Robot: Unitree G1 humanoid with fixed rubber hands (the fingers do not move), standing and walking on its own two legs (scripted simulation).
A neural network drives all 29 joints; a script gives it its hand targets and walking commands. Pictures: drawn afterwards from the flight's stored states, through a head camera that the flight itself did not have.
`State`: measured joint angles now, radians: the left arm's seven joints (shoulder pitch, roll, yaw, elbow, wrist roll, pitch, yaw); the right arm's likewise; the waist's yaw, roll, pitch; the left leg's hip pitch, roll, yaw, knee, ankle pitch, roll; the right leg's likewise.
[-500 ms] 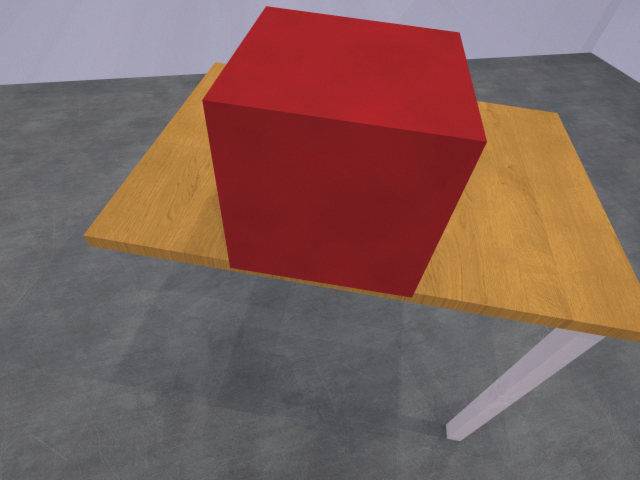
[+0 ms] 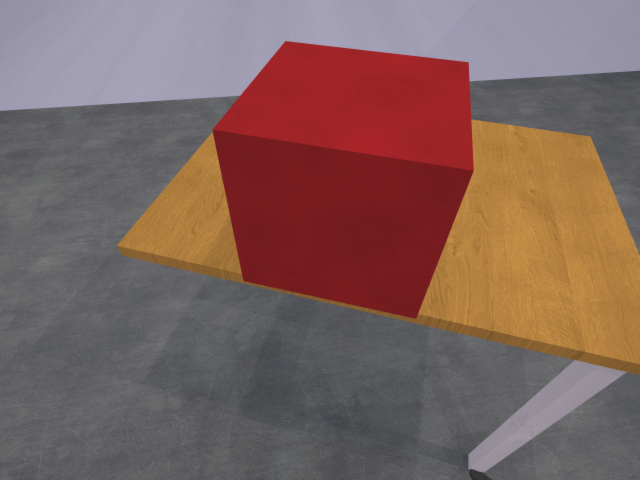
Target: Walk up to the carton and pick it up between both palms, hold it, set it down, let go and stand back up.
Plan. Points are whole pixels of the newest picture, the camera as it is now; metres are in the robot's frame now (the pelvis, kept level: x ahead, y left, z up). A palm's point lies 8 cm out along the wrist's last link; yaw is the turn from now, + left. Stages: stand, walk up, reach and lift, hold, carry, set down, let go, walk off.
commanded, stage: walk up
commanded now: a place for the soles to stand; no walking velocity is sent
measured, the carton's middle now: (349, 177) +0.52 -0.02 +0.11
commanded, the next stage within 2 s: reach and lift in 1.74 s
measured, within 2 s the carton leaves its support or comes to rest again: neither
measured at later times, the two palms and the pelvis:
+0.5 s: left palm out of the picture +0.00 +0.26 -0.14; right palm out of the picture +0.01 -0.22 -0.13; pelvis -0.02 +0.02 +0.01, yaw -5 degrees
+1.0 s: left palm out of the picture +0.01 +0.28 -0.14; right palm out of the picture -0.01 -0.20 -0.13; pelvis -0.02 +0.04 +0.01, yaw -9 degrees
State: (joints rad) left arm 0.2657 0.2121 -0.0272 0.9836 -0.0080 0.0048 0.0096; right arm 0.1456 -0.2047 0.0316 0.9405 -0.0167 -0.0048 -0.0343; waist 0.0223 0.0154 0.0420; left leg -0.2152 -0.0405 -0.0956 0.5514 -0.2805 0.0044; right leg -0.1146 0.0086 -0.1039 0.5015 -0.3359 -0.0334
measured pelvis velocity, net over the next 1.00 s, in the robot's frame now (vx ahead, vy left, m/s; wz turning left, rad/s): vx -0.02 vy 0.04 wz -0.16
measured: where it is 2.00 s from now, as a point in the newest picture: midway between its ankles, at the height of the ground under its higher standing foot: outside the picture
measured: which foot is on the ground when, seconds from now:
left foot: down 0.00-1.00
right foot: down 0.00-1.00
